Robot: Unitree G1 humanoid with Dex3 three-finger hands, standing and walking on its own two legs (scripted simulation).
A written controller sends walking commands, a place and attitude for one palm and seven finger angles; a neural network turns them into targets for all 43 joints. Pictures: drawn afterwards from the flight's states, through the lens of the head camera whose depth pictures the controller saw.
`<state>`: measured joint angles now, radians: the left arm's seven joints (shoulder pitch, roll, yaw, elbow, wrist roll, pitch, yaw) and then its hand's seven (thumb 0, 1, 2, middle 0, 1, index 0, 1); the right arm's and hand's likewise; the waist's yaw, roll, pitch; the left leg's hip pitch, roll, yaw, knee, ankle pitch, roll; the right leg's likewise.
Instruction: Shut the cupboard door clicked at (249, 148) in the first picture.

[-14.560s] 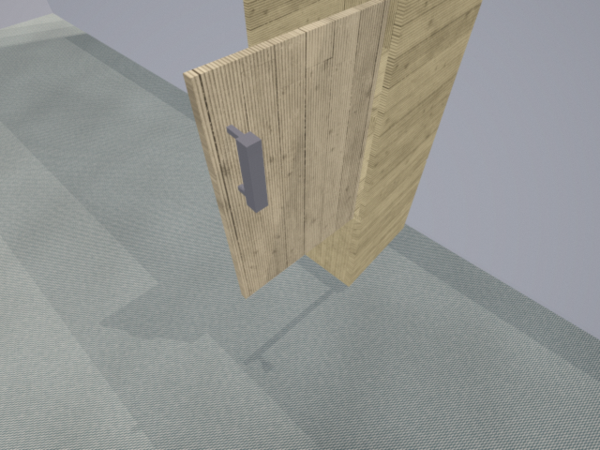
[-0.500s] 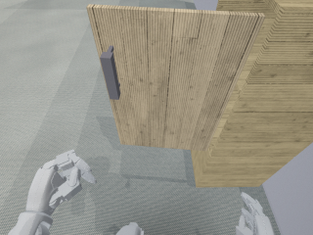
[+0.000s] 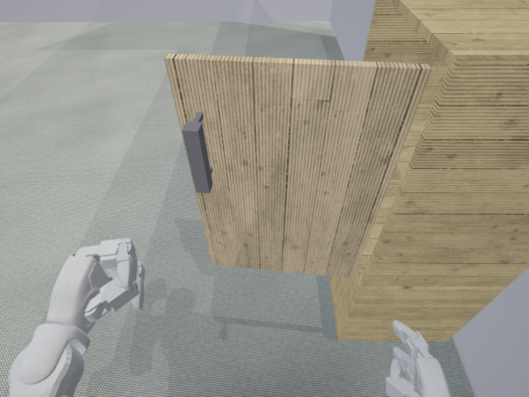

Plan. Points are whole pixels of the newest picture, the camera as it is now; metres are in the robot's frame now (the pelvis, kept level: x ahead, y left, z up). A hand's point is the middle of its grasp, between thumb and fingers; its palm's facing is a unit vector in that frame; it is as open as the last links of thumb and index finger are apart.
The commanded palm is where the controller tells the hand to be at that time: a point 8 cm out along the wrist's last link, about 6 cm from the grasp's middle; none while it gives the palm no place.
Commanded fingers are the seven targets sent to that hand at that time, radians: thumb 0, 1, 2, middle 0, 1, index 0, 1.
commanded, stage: raise the hand and make a fist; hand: left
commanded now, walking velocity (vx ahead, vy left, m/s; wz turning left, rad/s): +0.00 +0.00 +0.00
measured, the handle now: (201, 152) +0.50 +0.16 +0.11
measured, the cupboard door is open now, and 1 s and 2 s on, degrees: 84 84 84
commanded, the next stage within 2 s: bring the fist close to the handle in 0.40 s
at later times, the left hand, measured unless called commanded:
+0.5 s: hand (151, 282) +0.23 +0.17 +0.11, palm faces +0.00 -1.00 -0.06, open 3.1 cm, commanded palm +0.21 +0.22 +0.12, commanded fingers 0.00 0.90 0.90 -1.30 -1.50 -1.30 -1.50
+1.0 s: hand (187, 230) +0.32 +0.15 +0.11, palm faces -0.02 -1.00 -0.05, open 3.1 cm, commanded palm +0.30 +0.19 +0.12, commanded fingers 0.00 0.90 0.90 -1.30 -1.50 -1.30 -1.50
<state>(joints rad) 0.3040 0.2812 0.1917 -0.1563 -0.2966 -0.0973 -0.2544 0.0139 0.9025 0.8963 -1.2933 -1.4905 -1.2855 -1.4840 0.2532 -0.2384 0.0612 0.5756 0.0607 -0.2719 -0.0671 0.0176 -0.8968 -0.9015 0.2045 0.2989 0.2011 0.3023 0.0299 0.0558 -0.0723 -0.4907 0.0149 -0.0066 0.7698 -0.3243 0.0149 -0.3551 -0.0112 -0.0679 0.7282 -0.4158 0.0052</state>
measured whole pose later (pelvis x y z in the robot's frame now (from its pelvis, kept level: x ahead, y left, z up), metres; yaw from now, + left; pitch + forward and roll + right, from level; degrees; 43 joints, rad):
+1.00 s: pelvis +0.01 -0.02 +0.01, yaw -1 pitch +3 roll +0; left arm -0.01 0.23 0.14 0.10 -0.23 -0.08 -0.16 0.01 0.90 0.90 -1.30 -1.50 -1.30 -1.50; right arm 0.24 -0.25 0.03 0.62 0.06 -0.23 -0.06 0.02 -0.90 -0.90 0.20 0.30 0.20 0.30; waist 0.00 0.05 -0.05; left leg -0.43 0.02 0.02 0.69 -0.31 0.00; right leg -0.33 -0.01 -0.04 0.69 -0.41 -0.01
